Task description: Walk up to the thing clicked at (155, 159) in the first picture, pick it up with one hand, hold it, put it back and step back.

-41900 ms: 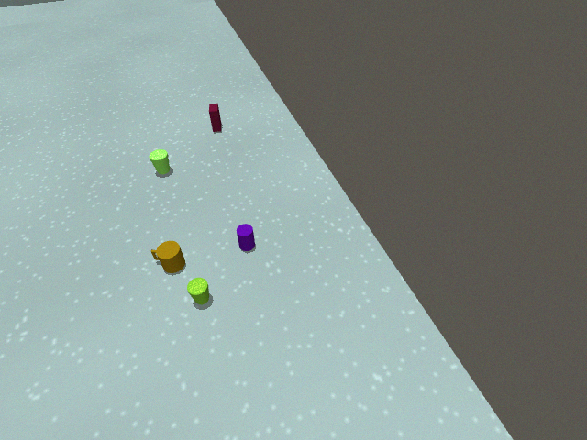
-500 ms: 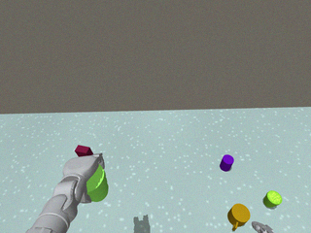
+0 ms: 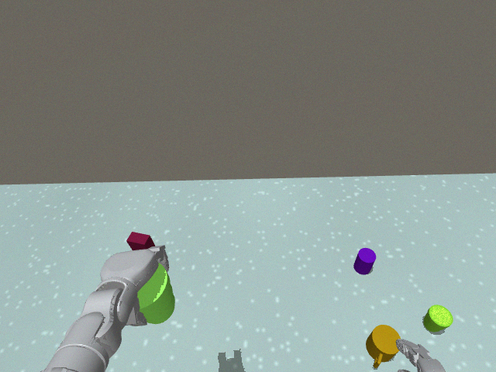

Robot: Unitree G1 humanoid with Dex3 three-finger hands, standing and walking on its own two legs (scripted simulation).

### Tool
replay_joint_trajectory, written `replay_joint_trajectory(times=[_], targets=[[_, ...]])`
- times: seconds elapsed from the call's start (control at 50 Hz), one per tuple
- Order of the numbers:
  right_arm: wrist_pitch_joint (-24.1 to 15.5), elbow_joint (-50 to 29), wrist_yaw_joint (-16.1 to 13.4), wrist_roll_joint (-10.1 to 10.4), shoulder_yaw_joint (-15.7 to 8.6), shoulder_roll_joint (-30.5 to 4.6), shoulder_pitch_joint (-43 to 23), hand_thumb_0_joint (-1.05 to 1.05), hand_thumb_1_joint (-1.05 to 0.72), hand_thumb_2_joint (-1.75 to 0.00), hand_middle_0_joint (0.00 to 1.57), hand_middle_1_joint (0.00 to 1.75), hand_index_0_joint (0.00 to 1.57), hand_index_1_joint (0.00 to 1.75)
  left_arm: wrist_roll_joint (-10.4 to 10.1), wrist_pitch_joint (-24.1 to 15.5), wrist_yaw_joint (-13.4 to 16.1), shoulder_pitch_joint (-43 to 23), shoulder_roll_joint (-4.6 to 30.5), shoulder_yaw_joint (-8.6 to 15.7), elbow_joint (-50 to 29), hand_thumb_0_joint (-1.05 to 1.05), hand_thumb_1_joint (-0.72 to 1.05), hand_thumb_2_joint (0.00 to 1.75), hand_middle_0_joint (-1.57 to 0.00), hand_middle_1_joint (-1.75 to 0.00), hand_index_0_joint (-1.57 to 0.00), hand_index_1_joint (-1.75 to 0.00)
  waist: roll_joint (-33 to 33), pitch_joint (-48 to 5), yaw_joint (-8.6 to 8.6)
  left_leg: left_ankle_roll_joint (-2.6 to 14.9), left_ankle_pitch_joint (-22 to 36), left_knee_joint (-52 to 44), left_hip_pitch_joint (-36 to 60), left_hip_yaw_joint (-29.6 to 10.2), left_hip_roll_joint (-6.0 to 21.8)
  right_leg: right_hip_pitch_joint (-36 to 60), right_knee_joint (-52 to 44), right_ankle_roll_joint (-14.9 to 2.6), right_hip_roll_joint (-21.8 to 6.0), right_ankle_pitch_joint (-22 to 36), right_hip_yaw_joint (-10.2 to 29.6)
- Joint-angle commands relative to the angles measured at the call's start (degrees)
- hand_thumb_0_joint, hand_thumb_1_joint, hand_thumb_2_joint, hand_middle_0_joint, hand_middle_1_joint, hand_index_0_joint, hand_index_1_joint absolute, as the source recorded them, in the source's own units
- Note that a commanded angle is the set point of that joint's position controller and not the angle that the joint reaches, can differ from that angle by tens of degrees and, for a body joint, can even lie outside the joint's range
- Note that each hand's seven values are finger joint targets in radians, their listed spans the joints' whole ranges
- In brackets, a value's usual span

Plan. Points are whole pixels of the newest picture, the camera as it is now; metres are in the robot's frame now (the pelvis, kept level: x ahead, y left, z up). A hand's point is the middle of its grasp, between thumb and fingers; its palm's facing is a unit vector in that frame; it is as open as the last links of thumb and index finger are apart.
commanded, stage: hold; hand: left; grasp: from above
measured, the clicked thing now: (151, 296) +0.31 +0.22 -0.09
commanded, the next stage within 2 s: crouch in 0.78 s
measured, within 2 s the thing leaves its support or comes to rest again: neither
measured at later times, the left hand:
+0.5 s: hand (135, 289) +0.30 +0.23 -0.03, palm faces -0.45 -0.07 -0.89, open 11.7 cm
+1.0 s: hand (136, 282) +0.31 +0.23 -0.03, palm faces -0.44 -0.07 -0.90, open 11.7 cm
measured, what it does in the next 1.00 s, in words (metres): stands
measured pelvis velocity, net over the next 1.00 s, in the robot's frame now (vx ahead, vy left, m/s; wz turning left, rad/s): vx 0.02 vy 0.00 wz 0.00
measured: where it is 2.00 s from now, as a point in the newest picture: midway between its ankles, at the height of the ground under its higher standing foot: outside the picture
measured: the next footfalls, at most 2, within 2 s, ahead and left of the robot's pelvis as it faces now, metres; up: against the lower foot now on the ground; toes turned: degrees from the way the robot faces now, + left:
none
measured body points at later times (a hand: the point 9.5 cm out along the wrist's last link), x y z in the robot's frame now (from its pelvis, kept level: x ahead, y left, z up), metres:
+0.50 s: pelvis +0.01 +0.00 +0.00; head +0.01 -0.02 +0.45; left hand +0.31 +0.23 +0.02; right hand +0.16 -0.25 -0.11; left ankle +0.02 +0.13 -0.73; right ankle +0.02 -0.13 -0.73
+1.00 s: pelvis +0.02 +0.00 +0.01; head +0.03 -0.01 +0.45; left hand +0.33 +0.23 +0.02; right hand +0.16 -0.25 -0.11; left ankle +0.02 +0.13 -0.73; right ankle +0.02 -0.13 -0.73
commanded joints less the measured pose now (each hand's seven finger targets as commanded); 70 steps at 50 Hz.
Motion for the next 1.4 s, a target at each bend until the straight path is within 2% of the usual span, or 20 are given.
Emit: replay_joint_trajectory(times=[0.0,0.22,0.26,0.3,0.34,0.36,0.48,0.58,0.64,0.7,0.74,0.8,0.88,0.9,1.0,1.08,1.16,1.28,1.3,1.38], targets=[[-2.7,-8.0,-0.6,0.2,-2.0,-7.3,-6.0,0.0,-0.91,-0.91,0.2,0.3,0.2,0.3,0.0,-0.3,1.9,-20.2,12.5,6.2,-13.8,0.0,0.34,1.22,-0.72,-1.2,-0.74,-1.18,-0.7,-14.1,0.88,1.63,5.7,-4.4,7.5,0.7,-2.8,2.9,-6.1,-1.07,2.0,4.1,-0.7],[-2.8,-7.9,-1.1,0.3,-1.4,-7.0,-6.7,0.0,-0.91,-0.91,0.2,0.3,0.2,0.3,-0.7,-0.9,-0.2,-20.0,12.6,6.0,-14.7,0.0,0.37,1.26,-0.75,-1.21,-0.77,-1.19,-1.7,-12.2,0.69,1.74,6.3,-5.6,8.7,0.5,-2.6,3.0,-7.1,-1.06,2.2,4.6,-0.9],[-2.8,-8.0,-1.2,0.5,-1.5,-7.0,-6.6,0.0,-0.91,-0.91,0.2,0.3,0.2,0.3,-0.5,-1.0,-0.3,-17.4,13.9,7.8,-13.6,0.0,0.38,1.24,-0.74,-1.22,-0.76,-1.19,-1.1,-12.6,1.59,1.7,7.3,-5.6,8.6,0.7,-2.8,3.7,-7.0,-1.2,2.2,5.3,-0.9],[-2.7,-8.2,-1.1,0.3,-1.5,-6.8,-6.8,0.0,-0.91,-0.91,0.2,0.3,0.2,0.3,-0.7,-1.3,-0.6,-18.7,11.9,5.5,-15.5,0.0,0.36,1.26,-0.73,-1.22,-0.75,-1.2,-1.4,-13.0,0.76,1.73,8.3,-5.5,9.4,0.6,-2.7,3.8,-6.9,-1.14,2.2,6.5,-1.0],[-2.6,-7.8,-1.3,0.3,-1.7,-7.2,-6.3,0.0,-0.91,-0.91,0.2,0.3,0.2,0.3,-0.1,-1.3,-0.1,-18.7,14.6,8.0,-14.8,0.0,0.36,1.23,-0.73,-1.22,-0.75,-1.19,-0.4,-13.6,1.3,1.65,9.5,-5.4,9.7,0.7,-2.7,4.3,-6.8,-1.19,2.3,7.6,-1.1],[-2.6,-7.9,-1.2,0.3,-1.6,-6.9,-6.3,0.0,-0.91,-0.91,0.2,0.3,0.2,0.3,0.0,-1.4,-0.2,-19.4,13.5,6.9,-15.6,0.0,0.35,1.24,-0.73,-1.21,-0.75,-1.19,-0.3,-13.9,0.71,1.73,10.0,-5.3,10.0,0.8,-2.8,4.2,-6.7,-1.16,2.2,8.4,-1.0],[-2.3,-7.3,-1.3,0.4,-1.8,-7.2,-6.0,0.0,-0.91,-0.91,0.2,0.3,0.2,0.3,0.2,-1.2,0.7,-20.4,14.4,7.8,-14.2,0.0,0.37,1.23,-0.74,-1.2,-0.76,-1.18,-0.2,-13.8,0.85,1.63,11.2,-5.4,10.3,0.8,-2.7,4.4,-6.8,-1.14,2.4,9.4,-1.2],[-2.1,-7.7,-1.1,0.4,-1.9,-6.9,-6.2,0.0,-0.91,-0.91,0.2,0.3,0.2,0.3,-0.4,-1.1,0.1,-18.7,11.5,5.3,-14.2,0.0,0.35,1.25,-0.73,-1.2,-0.75,-1.19,-1.1,-13.3,0.73,1.75,11.6,-5.6,10.5,0.7,-2.7,4.6,-7.1,-1.15,2.2,10.1,-1.3],[-1.9,-8.0,-1.0,0.4,-2.1,-7.1,-6.4,0.0,-0.91,-0.91,0.2,0.3,0.2,0.3,-0.4,-0.9,0.3,-16.9,13.1,7.2,-14.2,0.0,0.33,1.25,-0.73,-1.18,-0.74,-1.17,-0.6,-12.8,1.35,1.42,11.0,-6.0,10.1,0.4,-2.6,4.9,-7.2,-1.41,2.3,8.8,-1.5],[-1.7,-8.0,-1.0,0.4,-2.1,-7.0,-6.1,0.0,-0.91,-0.91,0.2,0.3,0.2,0.3,0.5,-1.1,0.1,-18.9,12.4,5.9,-15.6,0.0,0.32,1.25,-0.72,-1.2,-0.73,-1.19,0.1,-13.8,0.97,1.43,12.4,-5.9,10.9,0.4,-2.6,5.1,-6.8,-1.54,2.4,10.3,-1.6],[-1.5,-7.4,-1.1,0.3,-2.1,-7.2,-5.6,0.0,-0.91,-0.91,0.2,0.3,0.2,0.3,0.7,-1.2,0.7,-20.5,15.0,8.3,-15.1,0.0,0.31,1.25,-0.71,-1.18,-0.72,-1.17,-0.3,-14.5,1.04,1.6,13.3,-5.4,10.9,0.6,-2.7,5.6,-7.0,-1.24,2.2,11.3,-1.3],[-1.5,-7.1,-1.0,0.3,-2.2,-7.2,-5.0,0.0,-0.91,-0.91,0.2,0.3,0.2,0.3,0.4,-0.9,1.1,-20.6,12.2,6.0,-13.6,0.0,0.32,1.25,-0.71,-1.2,-0.73,-1.18,-0.6,-14.5,0.14,1.65,13.9,-5.2,11.5,0.8,-2.6,5.4,-6.9,-1.18,2.2,12.4,-1.4],[-1.3,-7.3,-0.8,0.3,-2.7,-7.5,-4.9,0.0,-0.88,-0.9,0.2,0.3,0.2,0.3,0.2,-0.7,1.5,-19.2,13.6,8.0,-13.8,0.0,0.29,1.22,-0.6,-1.21,-0.66,-1.16,0.3,-15.3,1.46,1.26,16.0,-5.4,11.6,0.6,-2.4,6.6,-6.4,-1.56,2.4,13.6,-1.9],[-1.2,-7.2,-0.7,0.4,-2.6,-7.2,-5.1,0.0,-0.9,-0.9,0.2,0.3,0.2,0.3,0.6,-0.7,1.3,-19.0,12.1,6.3,-13.3,0.0,0.24,1.2,-0.63,-1.19,-0.66,-1.17,-0.6,-15.1,0.85,1.47,16.4,-5.1,11.4,0.6,-2.5,6.2,-6.4,-1.37,2.4,14.4,-1.9],[-0.8,-7.3,-0.5,0.4,-2.7,-7.4,-4.4,0.0,-0.9,-0.9,0.2,0.3,0.2,0.3,1.1,-1.2,2.0,-14.9,11.0,6.2,-9.4,0.0,0.25,1.21,-0.65,-1.18,-0.67,-1.16,-3.9,-11.8,0.48,1.85,14.1,-4.6,9.0,0.8,-2.9,4.5,-6.8,-1.03,2.0,12.8,-1.7],[-0.3,-6.7,-0.3,-0.2,-2.6,-7.4,-3.8,0.0,-0.9,-0.91,0.2,0.3,0.2,0.3,2.6,-3.1,4.8,-16.4,10.0,5.6,-4.0,0.0,0.23,1.17,-0.64,-1.15,-0.66,-1.14,-4.9,-8.6,-0.87,1.69,10.0,-3.1,5.0,0.5,-3.0,0.3,-5.4,-1.19,1.9,8.9,-1.7],[-0.1,-5.1,0.2,-1.3,-3.1,-7.8,-1.9,0.0,-0.9,-0.91,0.2,0.3,0.2,0.3,4.7,-4.6,10.2,-22.7,10.9,6.7,1.4,0.0,0.23,1.15,-0.62,-1.17,-0.65,-1.14,-2.9,-11.4,-2.35,1.34,8.1,3.1,0.0,0.4,-3.0,-5.9,0.1,-1.35,1.7,7.5,-1.8],[-1.3,-2.7,1.9,-3.5,-4.7,-8.9,2.9,0.0,-0.91,-0.91,0.2,0.3,0.2,0.3,10.4,-6.4,19.9,-31.8,11.1,7.6,8.9,0.0,0.28,1.18,-0.65,-1.22,-0.68,-1.18,0.8,-23.8,-3.95,0.68,5.4,21.9,-14.4,-0.3,-2.3,-23.3,17.3,-1.88,1.9,5.2,-1.6],[-1.5,-2.7,2.1,-3.6,-4.7,-8.7,3.4,0.0,-0.91,-0.9,0.2,0.3,0.2,0.3,11.0,-6.3,20.9,-32.0,9.3,6.6,10.7,0.0,0.31,1.17,-0.67,-1.21,-0.71,-1.17,0.8,-25.2,-4.59,0.79,4.6,24.4,-17.4,-0.2,-2.4,-25.3,19.7,-1.89,1.7,4.8,-1.5],[-2.4,-1.5,1.8,-4.1,-5.2,-9.7,5.2,0.0,-0.9,-0.9,0.2,0.3,0.2,0.3,12.0,-4.8,24.3,-38.4,11.3,7.7,17.1,0.0,0.33,1.16,-0.64,-1.25,-0.7,-1.19,3.3,-29.5,-5.78,0.98,0.6,32.3,-27.0,-0.8,-2.2,-35.5,27.8,-2.31,2.3,0.7,-2.4]])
